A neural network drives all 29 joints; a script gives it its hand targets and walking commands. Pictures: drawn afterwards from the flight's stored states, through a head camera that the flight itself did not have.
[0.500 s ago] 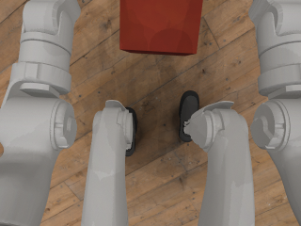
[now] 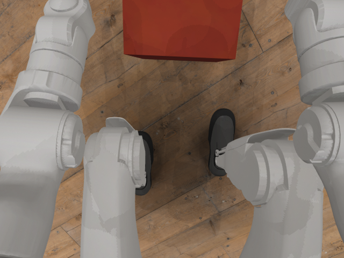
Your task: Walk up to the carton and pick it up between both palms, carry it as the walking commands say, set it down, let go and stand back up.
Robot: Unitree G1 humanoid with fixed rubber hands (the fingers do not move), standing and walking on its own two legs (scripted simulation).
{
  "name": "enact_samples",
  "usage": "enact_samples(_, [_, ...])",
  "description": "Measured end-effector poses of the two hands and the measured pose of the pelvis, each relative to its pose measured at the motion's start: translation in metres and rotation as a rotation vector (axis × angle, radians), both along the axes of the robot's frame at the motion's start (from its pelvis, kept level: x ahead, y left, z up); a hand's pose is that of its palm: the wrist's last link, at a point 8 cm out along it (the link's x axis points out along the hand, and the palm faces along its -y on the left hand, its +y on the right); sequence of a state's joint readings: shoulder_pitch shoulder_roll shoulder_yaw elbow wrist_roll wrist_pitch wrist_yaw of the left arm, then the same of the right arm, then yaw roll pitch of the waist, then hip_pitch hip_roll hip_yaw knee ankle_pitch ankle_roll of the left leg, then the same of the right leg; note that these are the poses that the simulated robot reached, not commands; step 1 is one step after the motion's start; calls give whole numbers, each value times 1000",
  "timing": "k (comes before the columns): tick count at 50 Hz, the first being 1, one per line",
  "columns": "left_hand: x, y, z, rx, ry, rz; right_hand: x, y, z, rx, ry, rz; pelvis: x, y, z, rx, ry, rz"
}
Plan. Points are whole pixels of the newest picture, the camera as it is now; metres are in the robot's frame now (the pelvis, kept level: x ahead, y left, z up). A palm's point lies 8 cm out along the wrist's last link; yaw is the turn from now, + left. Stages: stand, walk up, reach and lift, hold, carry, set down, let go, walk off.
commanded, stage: reach and lift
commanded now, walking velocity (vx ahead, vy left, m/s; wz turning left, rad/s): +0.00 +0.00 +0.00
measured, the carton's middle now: out of the picture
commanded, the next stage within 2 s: none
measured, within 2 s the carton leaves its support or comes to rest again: leaves its support in 1.88 s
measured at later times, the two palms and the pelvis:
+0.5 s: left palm out of the picture +0.55 +0.18 -0.24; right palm out of the picture +0.59 -0.17 -0.21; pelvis +0.01 +0.00 -0.04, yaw +0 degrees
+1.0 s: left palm out of the picture +0.56 +0.15 -0.23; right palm out of the picture +0.59 -0.15 -0.22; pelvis +0.02 +0.00 -0.03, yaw +0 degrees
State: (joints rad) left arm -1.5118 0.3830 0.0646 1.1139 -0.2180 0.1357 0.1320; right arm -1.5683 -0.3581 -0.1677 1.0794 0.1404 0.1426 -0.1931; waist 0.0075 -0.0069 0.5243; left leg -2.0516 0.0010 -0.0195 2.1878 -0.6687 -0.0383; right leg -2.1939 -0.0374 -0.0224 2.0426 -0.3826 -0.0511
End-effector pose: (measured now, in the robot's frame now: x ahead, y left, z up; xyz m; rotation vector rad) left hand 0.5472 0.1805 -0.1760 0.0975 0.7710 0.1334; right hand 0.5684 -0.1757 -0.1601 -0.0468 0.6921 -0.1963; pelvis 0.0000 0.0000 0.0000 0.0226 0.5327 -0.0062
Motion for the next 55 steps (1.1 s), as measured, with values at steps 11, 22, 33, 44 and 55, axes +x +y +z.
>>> enact_samples(11, [-2,-2,-55,-5,25,-30,11,0,-48,-7,44,23,9,0,-29,2,41,2])
enact_samples(22, [6,1,-62,-23,-13,-37,17,4,-54,-13,36,25,15,2,-35,-3,47,5])
enact_samples(33, [6,-1,-63,-27,-11,-39,17,6,-55,-12,33,33,15,1,-35,-2,48,6])
enact_samples(44, [9,-13,-60,-42,-20,-77,18,15,-55,-4,33,66,15,1,-35,-1,49,8])
enact_samples(55, [15,-27,-57,-63,-38,-89,20,31,-56,26,26,85,15,0,-34,-1,51,9])
